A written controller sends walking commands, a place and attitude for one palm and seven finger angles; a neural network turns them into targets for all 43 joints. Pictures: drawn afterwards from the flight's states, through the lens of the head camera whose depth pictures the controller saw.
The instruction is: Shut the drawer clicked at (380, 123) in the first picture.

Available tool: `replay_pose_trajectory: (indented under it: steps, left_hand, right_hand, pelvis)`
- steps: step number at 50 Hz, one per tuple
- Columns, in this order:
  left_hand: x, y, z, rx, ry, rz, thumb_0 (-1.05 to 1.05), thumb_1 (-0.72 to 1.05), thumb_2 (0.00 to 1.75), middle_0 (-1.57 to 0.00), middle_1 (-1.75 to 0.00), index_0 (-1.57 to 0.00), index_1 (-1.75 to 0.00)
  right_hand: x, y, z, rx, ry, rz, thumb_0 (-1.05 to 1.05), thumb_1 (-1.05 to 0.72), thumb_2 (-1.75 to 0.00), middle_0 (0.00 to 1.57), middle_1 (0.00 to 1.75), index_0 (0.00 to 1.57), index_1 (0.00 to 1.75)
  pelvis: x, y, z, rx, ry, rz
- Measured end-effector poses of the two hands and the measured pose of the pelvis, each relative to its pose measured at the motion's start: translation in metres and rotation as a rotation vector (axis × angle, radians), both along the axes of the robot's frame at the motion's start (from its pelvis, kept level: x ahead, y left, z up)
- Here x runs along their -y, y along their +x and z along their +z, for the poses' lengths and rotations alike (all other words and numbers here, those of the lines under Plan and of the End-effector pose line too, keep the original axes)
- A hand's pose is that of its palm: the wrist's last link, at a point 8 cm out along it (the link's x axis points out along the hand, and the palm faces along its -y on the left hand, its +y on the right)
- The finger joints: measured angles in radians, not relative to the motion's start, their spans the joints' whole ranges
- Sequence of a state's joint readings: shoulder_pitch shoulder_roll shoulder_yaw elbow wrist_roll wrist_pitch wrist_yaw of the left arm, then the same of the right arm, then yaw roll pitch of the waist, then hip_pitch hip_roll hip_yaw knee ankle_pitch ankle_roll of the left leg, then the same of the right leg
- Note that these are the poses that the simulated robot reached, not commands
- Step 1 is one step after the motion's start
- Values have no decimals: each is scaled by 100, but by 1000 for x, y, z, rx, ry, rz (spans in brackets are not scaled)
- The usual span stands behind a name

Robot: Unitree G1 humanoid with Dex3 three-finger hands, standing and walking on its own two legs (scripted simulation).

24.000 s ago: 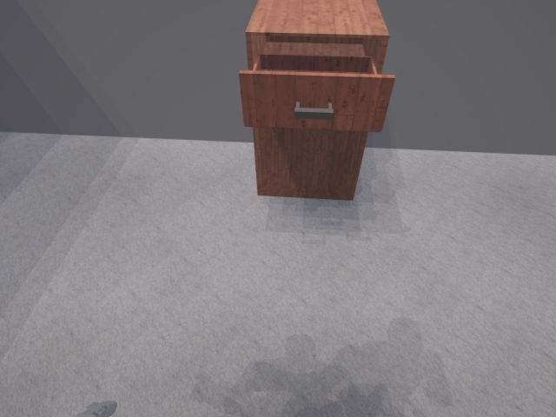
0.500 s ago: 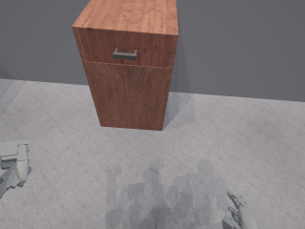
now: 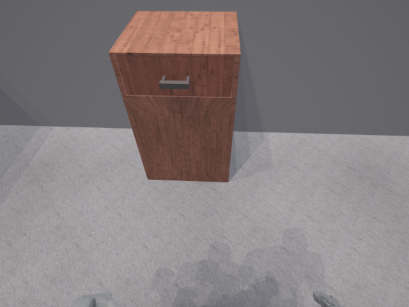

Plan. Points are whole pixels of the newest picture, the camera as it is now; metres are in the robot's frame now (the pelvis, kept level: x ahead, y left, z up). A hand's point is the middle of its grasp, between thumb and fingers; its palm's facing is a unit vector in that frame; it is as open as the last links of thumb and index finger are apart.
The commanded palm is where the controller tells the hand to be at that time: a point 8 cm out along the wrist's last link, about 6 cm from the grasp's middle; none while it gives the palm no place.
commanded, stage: let the arm hang, fingers relaxed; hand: left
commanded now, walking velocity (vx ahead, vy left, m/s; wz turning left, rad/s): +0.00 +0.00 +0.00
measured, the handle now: (175, 81) +0.91 +0.16 -0.05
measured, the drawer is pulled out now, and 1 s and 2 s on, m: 0.00 0.00 0.00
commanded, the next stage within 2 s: look to check the result in 0.88 s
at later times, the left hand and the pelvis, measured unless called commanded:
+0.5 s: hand out of the picture +0.00 +0.22 -0.15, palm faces +0.01 -0.96 -0.30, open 6.6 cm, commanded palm none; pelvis -0.01 +0.00 +0.01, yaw +0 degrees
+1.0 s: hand out of the picture +0.07 +0.19 -0.15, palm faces -0.01 -0.97 -0.26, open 7.3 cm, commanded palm none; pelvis +0.01 -0.02 +0.02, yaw +0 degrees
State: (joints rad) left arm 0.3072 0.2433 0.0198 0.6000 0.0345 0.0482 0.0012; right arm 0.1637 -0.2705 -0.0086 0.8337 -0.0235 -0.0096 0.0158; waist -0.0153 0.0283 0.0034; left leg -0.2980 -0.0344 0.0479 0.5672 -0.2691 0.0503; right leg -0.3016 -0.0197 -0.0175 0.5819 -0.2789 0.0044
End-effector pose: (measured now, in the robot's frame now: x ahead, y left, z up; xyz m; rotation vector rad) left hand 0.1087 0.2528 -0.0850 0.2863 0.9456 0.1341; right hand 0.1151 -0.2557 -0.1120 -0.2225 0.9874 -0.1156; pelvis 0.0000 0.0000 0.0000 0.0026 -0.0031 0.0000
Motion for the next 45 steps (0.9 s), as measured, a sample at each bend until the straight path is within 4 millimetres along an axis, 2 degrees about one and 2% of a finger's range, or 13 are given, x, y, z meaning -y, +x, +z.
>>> replay_pose_trajectory:
  steps: [3, 6, 11, 16, 21, 28, 36, 45]
  left_hand:
    - [24, -42, -36, -179, -77, 19, 1, 91, 90, -113, -135, -114, -133]
    - [20, -79, -49, -290, -90, 85, 1, 91, 90, -102, -126, -103, -122]
    - [7, -123, -48, -420, -73, 129, 1, 91, 90, -84, -105, -84, -102]
    - [-6, -142, -38, -481, -32, 159, 1, 91, 90, -64, -82, -65, -80]
    - [-12, -132, -32, -465, -5, 164, 1, 91, 90, -45, -59, -45, -59]
    - [-5, -94, -32, -375, -12, 135, 0, 91, 90, -27, -39, -27, -39]
    - [13, -55, -33, -299, -50, 97, 0, 91, 90, -21, -32, -22, -32]
    - [19, -44, -34, -302, -59, 90, 0, 91, 90, -20, -31, -21, -31]
  right_hand:
    - [5, -40, 0, -127, -32, -25, 1, -90, -90, 20, 30, 21, 30]
    - [8, -77, 0, -253, -51, -48, 1, -91, -90, 20, 30, 20, 30]
    - [6, -121, -6, -399, -45, -79, 1, -90, -90, 20, 30, 20, 30]
    - [0, -134, -15, -437, -11, -98, 1, -90, -90, 20, 30, 20, 30]
    - [-7, -126, -21, -412, 19, -102, 1, -90, -90, 20, 30, 20, 30]
    - [-9, -102, -23, -348, 34, -94, 1, -90, -90, 20, 30, 21, 30]
    - [1, -80, -16, -302, 14, -95, 1, -90, -90, 20, 30, 21, 30]
    - [18, -72, -11, -309, -19, -101, 1, -90, -90, 20, 30, 20, 30]
  pelvis:
    - [4, -4, 3, 8, -2, 1]
    - [7, -7, 5, 9, -9, 8]
    - [7, -10, 9, 9, -18, 15]
    - [4, -9, 11, 12, -15, 13]
    - [4, -7, 12, 19, -10, 9]
    - [6, -4, 13, 24, -5, 4]
    - [10, 2, 14, 24, -2, 3]
    - [16, 9, 16, 22, -2, 3]
